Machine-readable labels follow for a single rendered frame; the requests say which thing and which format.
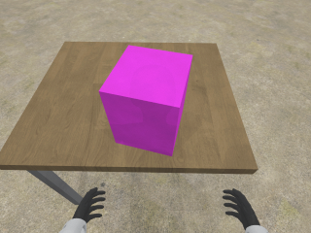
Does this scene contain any robot left hand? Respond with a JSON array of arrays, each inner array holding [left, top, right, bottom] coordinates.
[[72, 187, 106, 223]]

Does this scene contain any robot right hand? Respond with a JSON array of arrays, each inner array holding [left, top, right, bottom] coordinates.
[[223, 188, 260, 230]]

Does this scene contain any carton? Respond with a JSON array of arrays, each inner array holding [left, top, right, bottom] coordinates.
[[99, 45, 193, 156]]

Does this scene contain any robot left forearm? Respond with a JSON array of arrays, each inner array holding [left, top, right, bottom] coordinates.
[[58, 218, 86, 233]]

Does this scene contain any table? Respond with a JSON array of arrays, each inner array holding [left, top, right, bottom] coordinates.
[[0, 41, 259, 205]]

